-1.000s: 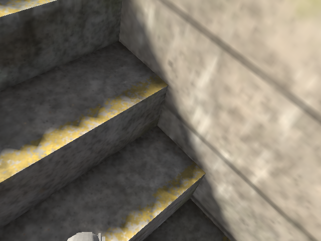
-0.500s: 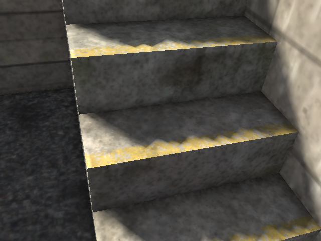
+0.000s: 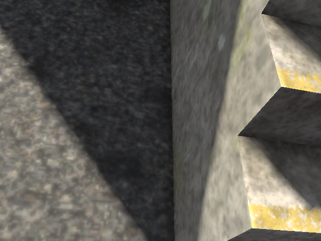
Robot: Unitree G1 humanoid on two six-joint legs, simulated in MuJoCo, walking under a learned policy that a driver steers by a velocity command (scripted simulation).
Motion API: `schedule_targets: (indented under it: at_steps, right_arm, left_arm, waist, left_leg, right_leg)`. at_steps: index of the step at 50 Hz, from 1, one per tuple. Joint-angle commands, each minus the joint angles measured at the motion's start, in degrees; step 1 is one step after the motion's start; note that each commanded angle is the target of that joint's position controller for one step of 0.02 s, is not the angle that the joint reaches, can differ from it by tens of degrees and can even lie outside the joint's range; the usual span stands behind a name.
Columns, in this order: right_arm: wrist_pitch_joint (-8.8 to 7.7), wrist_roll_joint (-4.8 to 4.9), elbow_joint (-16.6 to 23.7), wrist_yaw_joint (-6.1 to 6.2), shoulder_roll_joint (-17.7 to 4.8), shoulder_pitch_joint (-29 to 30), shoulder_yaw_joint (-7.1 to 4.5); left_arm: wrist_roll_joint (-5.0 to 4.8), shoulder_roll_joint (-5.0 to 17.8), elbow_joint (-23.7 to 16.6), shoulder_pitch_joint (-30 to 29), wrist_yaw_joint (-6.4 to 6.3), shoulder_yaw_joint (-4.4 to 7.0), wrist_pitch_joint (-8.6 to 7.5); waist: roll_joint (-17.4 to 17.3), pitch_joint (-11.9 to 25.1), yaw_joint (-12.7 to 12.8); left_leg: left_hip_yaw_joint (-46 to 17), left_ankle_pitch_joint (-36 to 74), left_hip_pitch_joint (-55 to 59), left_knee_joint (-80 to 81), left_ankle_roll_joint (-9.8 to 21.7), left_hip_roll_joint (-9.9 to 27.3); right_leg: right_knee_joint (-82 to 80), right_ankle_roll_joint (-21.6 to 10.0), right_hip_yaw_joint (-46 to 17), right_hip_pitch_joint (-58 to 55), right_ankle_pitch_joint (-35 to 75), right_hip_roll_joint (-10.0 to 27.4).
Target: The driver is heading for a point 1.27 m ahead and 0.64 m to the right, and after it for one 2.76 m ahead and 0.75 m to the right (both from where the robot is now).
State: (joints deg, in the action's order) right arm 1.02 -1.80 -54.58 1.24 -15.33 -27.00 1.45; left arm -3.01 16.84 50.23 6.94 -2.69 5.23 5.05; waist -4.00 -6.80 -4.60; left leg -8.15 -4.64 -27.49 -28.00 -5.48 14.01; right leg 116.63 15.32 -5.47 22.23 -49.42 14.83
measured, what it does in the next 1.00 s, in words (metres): walks backwards, turning right: left foot, then right foot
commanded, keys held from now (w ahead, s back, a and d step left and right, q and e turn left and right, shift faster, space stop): w+e+shift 0.90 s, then w+shift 0.04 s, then w+q+shift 0.06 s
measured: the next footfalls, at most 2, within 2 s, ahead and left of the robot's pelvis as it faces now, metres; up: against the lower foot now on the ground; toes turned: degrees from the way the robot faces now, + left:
left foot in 0.28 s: +0.00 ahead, +0.23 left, -0.01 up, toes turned -27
right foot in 0.58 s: -0.47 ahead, +0.03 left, +0.00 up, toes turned -26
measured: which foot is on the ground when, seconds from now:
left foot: down 0.00-0.14, up 0.16-0.26, down 0.28-0.56, up 0.58-1.00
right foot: up 0.00-0.56, down 0.58-1.00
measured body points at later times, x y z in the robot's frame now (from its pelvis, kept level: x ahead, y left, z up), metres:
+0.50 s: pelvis -0.28 +0.12 -0.10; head -0.33 +0.19 +0.34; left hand -0.07 +0.32 -0.23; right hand -0.27 -0.14 -0.21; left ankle -0.04 +0.26 -0.76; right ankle -0.41 +0.02 -0.49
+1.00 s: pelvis -0.55 +0.10 +0.00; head -0.58 +0.04 +0.45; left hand -0.35 +0.28 -0.08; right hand -0.57 -0.25 -0.10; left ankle -0.39 +0.25 -0.66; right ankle -0.51 +0.05 -0.76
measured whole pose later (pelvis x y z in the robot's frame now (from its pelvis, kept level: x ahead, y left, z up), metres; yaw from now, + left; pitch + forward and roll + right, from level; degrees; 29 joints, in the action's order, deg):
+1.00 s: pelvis -0.55 +0.10 +0.00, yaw -44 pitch +1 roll +10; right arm 0.1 1.6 -41.1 3.9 -16.6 0.2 -6.4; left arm -2.9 11.1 40.8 25.4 -3.7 3.7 2.9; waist 0.6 -0.8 2.1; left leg -6.9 -12.7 -25.9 -51.4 -1.7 -7.3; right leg 16.1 1.7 -22.1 12.3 -5.4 -6.6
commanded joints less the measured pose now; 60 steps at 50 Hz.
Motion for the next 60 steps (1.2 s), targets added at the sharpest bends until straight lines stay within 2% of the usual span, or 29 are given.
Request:
schedule_targets:
  at_steps: [1,6,7,8,9,10,11,12,13,14,15,16,17,18,21,23,26,27,29,30,31,32,34,35,38,43,52,55,60]
  right_arm:
    - [0.00,-1.80,-0.79,3.64,-18.00,-6.71,-3.77]
    - [8.05,0.72,12.21,5.25,-22.92,15.57,-6.19]
    - [9.45,2.60,16.65,4.47,-22.53,26.01,-8.37]
    - [8.00,4.90,10.42,4.44,-13.70,11.85,-10.40]
    - [7.23,3.05,-4.02,5.49,-13.72,-25.25,-8.67]
    - [5.02,-1.09,-14.79,3.44,-7.37,-61.25,-5.32]
    - [1.96,-6.05,-13.48,-0.17,-0.41,-47.97,-1.77]
    - [1.43,-1.98,-9.60,-3.21,-2.16,-17.44,-1.51]
    - [1.73,2.04,-6.14,-3.80,-1.52,-8.16,-1.75]
    - [2.39,0.75,-2.68,-5.94,-1.45,0.93,-0.70]
    - [4.27,0.42,-1.54,-7.68,-6.73,13.49,0.28]
    - [6.38,1.09,-5.55,-8.12,-19.12,6.34,-1.36]
    - [9.43,2.38,-0.69,-7.04,-22.30,12.37,-0.54]
    - [10.81,1.87,5.86,-4.49,-19.55,24.29,0.71]
    - [5.60,1.20,12.98,3.91,-16.85,38.02,-1.31]
    - [1.46,1.50,12.00,7.36,-9.38,30.47,-2.49]
    - [0.41,3.06,12.15,8.29,-11.13,34.43,-6.04]
    - [-0.08,3.92,10.73,7.89,-11.05,27.32,-7.29]
    - [0.71,5.32,11.77,6.93,-2.57,24.27,-6.56]
    - [1.85,2.36,16.12,6.89,7.33,25.92,-4.60]
    - [0.45,0.63,19.75,5.02,8.95,23.69,-4.17]
    - [-0.58,0.07,28.74,4.02,3.53,49.12,-4.53]
    - [0.26,1.86,26.55,5.60,-0.70,48.41,-5.10]
    - [1.11,1.82,22.00,6.02,-3.98,40.07,-6.24]
    - [0.75,2.12,21.49,5.98,-3.77,36.27,-6.95]
    - [-0.74,4.37,21.50,3.49,-1.59,40.11,-6.88]
    - [-1.91,2.00,11.03,2.38,-4.02,20.22,-7.90]
    - [-2.46,1.88,5.90,1.05,-5.19,14.20,-7.47]
    - [-2.26,3.74,4.15,0.16,-6.67,7.90,-7.37]
  left_arm:
    - [2.37,-1.50,0.82,11.19,-2.56,-1.13,1.44]
    - [11.73,6.36,19.67,54.46,-3.77,-3.00,0.47]
    - [12.77,7.77,20.86,53.86,-3.76,-3.46,-1.03]
    - [9.99,5.12,10.09,20.70,-1.85,-3.97,-6.08]
    - [6.63,-1.62,-12.66,-39.73,1.30,-6.32,-10.86]
    - [2.11,-5.06,-24.18,-67.30,1.63,-6.69,-12.02]
    - [-7.35,-6.98,-20.46,-45.30,-0.34,-3.77,-11.26]
    - [-5.68,4.43,-6.87,-5.56,-3.80,0.65,-9.12]
    - [-1.43,7.84,-0.68,7.65,-4.94,1.76,-7.92]
    - [0.05,0.42,0.82,11.34,-6.20,0.29,-5.27]
    - [1.88,-9.67,1.20,21.75,-7.60,-0.89,-1.01]
    - [0.30,-14.46,2.38,34.45,-6.75,-0.49,1.05]
    - [-0.08,-16.37,-3.40,28.02,-7.28,-1.85,2.65]
    - [2.21,-14.37,-9.32,19.02,-7.73,-3.41,2.43]
    - [3.96,4.49,-9.79,15.78,-6.13,-0.88,1.03]
    - [4.40,8.82,-9.58,15.74,-5.51,0.25,0.10]
    - [6.15,1.02,-7.32,24.86,0.55,-3.22,0.85]
    - [6.64,-1.34,-6.74,20.89,3.65,-4.16,0.63]
    - [4.83,-9.31,-4.06,20.91,5.82,-6.12,1.11]
    - [3.29,-9.84,-2.93,22.50,6.05,-7.67,-0.43]
    - [3.13,-4.45,-4.08,20.60,7.27,-6.70,-2.60]
    - [3.71,0.57,-7.00,26.24,6.70,-4.93,-4.85]
    - [5.39,4.01,-11.62,7.96,3.20,-4.75,-5.55]
    - [5.56,7.21,-13.21,3.82,1.91,-3.45,-4.91]
    - [2.61,2.70,-12.09,7.64,-0.32,-3.53,-4.09]
    - [0.10,-1.33,-9.05,22.69,-1.92,-2.07,-3.16]
    - [1.59,1.25,-14.64,14.03,-1.14,1.11,-2.50]
    - [3.59,1.47,-14.80,12.24,-1.53,1.25,-2.69]
    - [2.07,7.98,-17.66,4.84,-2.45,3.35,-4.26]
  waist:
    - [-19.18,18.12,0.18]
    - [-25.97,15.59,16.31]
    - [-1.41,13.04,16.97]
    - [60.74,8.27,2.15]
    - [82.31,2.06,-20.56]
    - [50.87,-2.80,-39.86]
    - [-6.66,-7.90,-29.35]
    - [-35.21,-0.66,-6.91]
    - [-33.81,8.03,-2.74]
    - [-32.02,2.77,0.85]
    - [-45.51,-2.49,11.87]
    - [-67.40,3.52,15.24]
    - [-66.81,-0.86,14.64]
    - [-62.36,-8.46,13.95]
    - [-37.64,1.99,14.40]
    - [-21.08,6.70,10.73]
    - [-12.40,9.86,16.40]
    - [-6.70,7.00,10.73]
    - [22.65,0.45,8.72]
    - [40.17,-5.52,3.26]
    - [53.27,-2.76,1.18]
    - [43.91,-13.72,15.03]
    - [15.53,-16.23,7.56]
    - [12.75,-12.78,5.31]
    - [18.85,-4.45,4.86]
    - [12.98,8.14,8.65]
    - [16.83,9.17,4.85]
    - [13.69,7.14,6.33]
    - [0.27,6.54,4.32]
  left_leg:
    - [9.18,26.91,35.35,5.25,-21.59,-16.40]
    - [20.59,29.74,34.79,5.47,-47.61,-28.01]
    - [20.73,16.75,36.72,-33.02,-52.90,-32.74]
    - [-7.27,-46.94,16.87,-86.40,-43.05,-19.92]
    - [-41.81,-95.71,3.07,-127.42,-21.07,-8.91]
    - [-55.30,-89.35,-7.38,-102.12,-9.13,3.57]
    - [-44.95,-46.27,0.09,-18.86,4.44,10.49]
    - [-21.56,-12.99,10.25,-10.50,5.42,3.11]
    - [-14.13,-3.79,19.61,-17.80,9.71,0.86]
    - [-7.74,0.52,7.61,-20.23,7.79,-6.32]
    - [4.38,33.81,-5.15,-15.98,-2.57,-15.37]
    - [-2.67,8.97,-17.16,8.13,-8.43,-13.82]
    - [-5.62,-45.23,-26.78,19.91,-12.18,-13.05]
    - [-4.07,-51.66,-38.92,23.90,-10.72,-12.13]
    - [-26.87,-40.92,-14.80,11.48,4.81,-0.49]
    - [-30.75,-34.37,-2.58,9.55,8.66,4.18]
    - [-10.07,-19.23,-4.76,3.89,2.21,-2.89]
    - [-4.45,-14.40,0.61,-2.93,2.56,-4.11]
    - [10.97,-29.64,-15.53,-39.70,1.56,-15.28]
    - [9.56,-39.75,-36.68,-66.89,1.78,-14.81]
    - [3.71,-46.37,-43.21,-70.26,2.64,-10.81]
    - [4.95,-41.53,-50.01,-72.92,2.13,-11.22]
    - [2.16,-22.50,-40.22,-68.75,3.31,-11.75]
    - [1.20,-16.17,-31.36,-65.58,2.00,-12.36]
    - [0.64,-7.49,-24.11,-56.53,-0.37,-14.25]
    - [-2.77,-5.32,-20.50,-32.59,2.52,-18.59]
    - [8.90,-9.55,9.21,-13.45,3.40,-20.58]
    - [11.44,-8.14,14.15,0.25,5.85,-16.97]
    - [6.48,-6.08,13.79,11.32,18.27,-9.76]
  right_leg:
    - [-15.52,-0.10,14.91,7.87,3.52,-17.56]
    - [-53.54,-5.82,38.99,-9.40,-16.36,-25.77]
    - [-72.03,-13.55,32.56,3.53,-5.91,-14.88]
    - [-74.65,-21.60,13.96,28.81,27.28,7.25]
    - [-55.77,-21.52,-3.76,43.57,44.55,19.93]
    - [-37.62,-14.30,-8.38,45.66,46.04,21.70]
    - [-12.13,-1.86,-2.25,44.33,34.24,5.88]
    - [-9.99,-1.05,0.22,36.98,15.38,-5.03]
    - [-11.71,-4.75,-4.01,34.05,4.77,-4.88]
    - [-0.99,-7.30,-6.78,33.70,2.27,-11.62]
    - [15.13,-8.36,2.63,33.26,5.84,-16.48]
    - [39.74,-9.08,7.62,27.48,0.14,-22.24]
    - [49.03,-6.21,4.12,28.51,-3.43,-25.52]
    - [51.56,-2.66,8.26,26.21,-0.03,-26.73]
    - [29.24,-6.43,-3.42,23.00,21.33,-18.22]
    - [9.38,-11.81,-6.09,16.71,22.36,-18.14]
    - [-48.83,-18.18,2.18,-8.84,18.55,-9.26]
    - [-62.84,-19.23,6.08,-7.01,8.23,-7.55]
    - [-74.48,-19.52,13.40,-8.46,12.11,-14.76]
    - [-61.49,-19.08,4.00,1.58,47.08,-17.07]
    - [-82.90,-24.09,-23.61,9.43,80.11,-8.22]
    - [-109.22,-22.75,-49.67,20.61,36.03,-5.12]
    - [-107.80,-19.67,-51.28,26.33,-0.75,-3.69]
    - [-104.62,-19.17,-42.46,24.84,-5.39,-6.53]
    - [-100.14,-18.60,-34.09,10.18,1.59,-9.49]
    - [-102.59,-14.78,-32.91,-22.49,18.55,-8.31]
    - [-112.42,-3.81,-22.14,-16.50,26.94,-15.17]
    - [-113.31,-5.12,-20.70,-19.68,24.96,-12.43]
    - [-94.47,-8.68,-16.78,-17.92,16.27,-11.78]
Velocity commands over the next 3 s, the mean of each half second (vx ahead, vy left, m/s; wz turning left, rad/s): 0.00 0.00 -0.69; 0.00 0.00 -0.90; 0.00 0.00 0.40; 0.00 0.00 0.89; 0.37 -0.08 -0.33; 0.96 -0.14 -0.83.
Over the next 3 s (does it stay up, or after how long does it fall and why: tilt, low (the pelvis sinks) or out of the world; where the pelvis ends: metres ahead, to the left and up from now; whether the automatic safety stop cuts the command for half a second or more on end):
stays up -0.46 -0.12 -0.04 its command is cut before an obstacle from the start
